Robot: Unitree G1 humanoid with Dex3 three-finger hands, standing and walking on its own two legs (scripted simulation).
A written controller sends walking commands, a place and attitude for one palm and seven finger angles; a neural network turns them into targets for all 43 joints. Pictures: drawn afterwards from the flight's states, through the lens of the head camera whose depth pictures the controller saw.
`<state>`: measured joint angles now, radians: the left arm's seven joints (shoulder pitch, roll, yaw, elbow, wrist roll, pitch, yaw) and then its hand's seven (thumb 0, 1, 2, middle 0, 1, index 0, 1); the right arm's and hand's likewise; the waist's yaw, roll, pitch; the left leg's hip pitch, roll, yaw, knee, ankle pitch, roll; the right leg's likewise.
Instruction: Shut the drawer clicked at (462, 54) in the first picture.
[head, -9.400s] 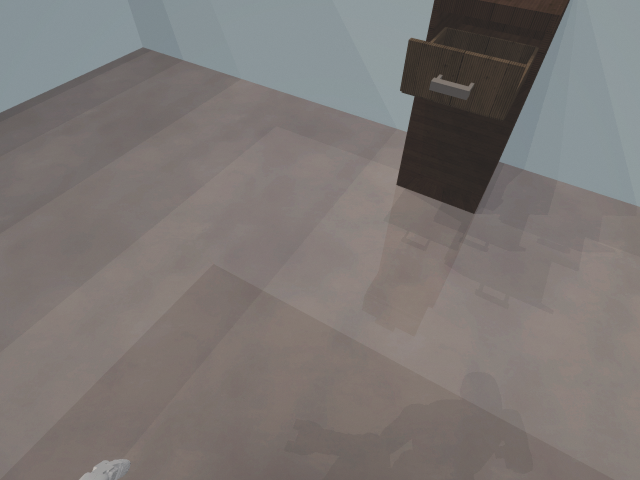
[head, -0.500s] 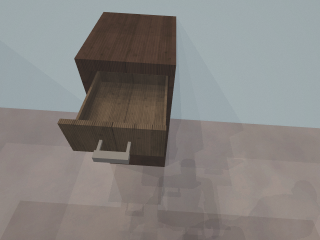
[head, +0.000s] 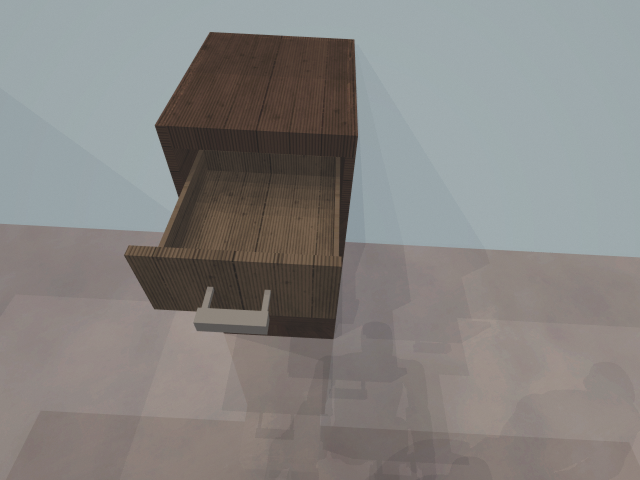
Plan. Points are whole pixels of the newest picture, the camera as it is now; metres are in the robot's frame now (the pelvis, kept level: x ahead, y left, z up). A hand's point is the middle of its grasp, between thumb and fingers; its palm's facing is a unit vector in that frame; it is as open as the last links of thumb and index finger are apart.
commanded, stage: look again from close up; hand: left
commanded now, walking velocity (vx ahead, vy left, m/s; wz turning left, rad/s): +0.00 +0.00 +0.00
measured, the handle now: (235, 307) +0.38 +0.16 -0.08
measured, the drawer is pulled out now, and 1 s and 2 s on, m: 0.27 0.27 0.27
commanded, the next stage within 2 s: shuffle to correct the standing spot in 0.44 s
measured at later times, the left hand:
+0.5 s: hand out of the picture -0.02 +0.15 -0.18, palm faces +0.03 -0.98 -0.17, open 7.4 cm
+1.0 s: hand out of the picture +0.00 +0.12 -0.19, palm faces +0.09 -0.99 -0.14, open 7.4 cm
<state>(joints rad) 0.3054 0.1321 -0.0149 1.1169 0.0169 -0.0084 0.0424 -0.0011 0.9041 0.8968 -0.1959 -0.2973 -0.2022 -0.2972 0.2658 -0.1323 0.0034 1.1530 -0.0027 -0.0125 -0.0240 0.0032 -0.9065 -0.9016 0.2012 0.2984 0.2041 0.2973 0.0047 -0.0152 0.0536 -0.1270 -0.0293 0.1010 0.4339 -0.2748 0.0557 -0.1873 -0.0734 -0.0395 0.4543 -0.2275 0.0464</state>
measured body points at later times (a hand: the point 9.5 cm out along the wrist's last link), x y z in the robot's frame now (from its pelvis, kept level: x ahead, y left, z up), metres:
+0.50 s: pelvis +0.00 -0.01 +0.00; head +0.01 -0.01 +0.45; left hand -0.02 +0.20 -0.16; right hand -0.01 -0.22 -0.16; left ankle -0.02 +0.08 -0.74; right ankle +0.01 -0.15 -0.74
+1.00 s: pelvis +0.06 -0.02 -0.01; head +0.08 -0.01 +0.44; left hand -0.01 +0.17 -0.17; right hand +0.04 -0.24 -0.17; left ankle +0.00 +0.07 -0.74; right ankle +0.01 -0.15 -0.74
